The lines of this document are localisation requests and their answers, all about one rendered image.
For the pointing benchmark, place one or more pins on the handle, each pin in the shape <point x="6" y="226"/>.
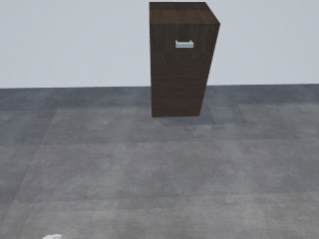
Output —
<point x="184" y="44"/>

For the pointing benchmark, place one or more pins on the drawer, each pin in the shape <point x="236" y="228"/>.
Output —
<point x="164" y="39"/>

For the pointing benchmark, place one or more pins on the cabinet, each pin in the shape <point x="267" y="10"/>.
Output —
<point x="178" y="80"/>

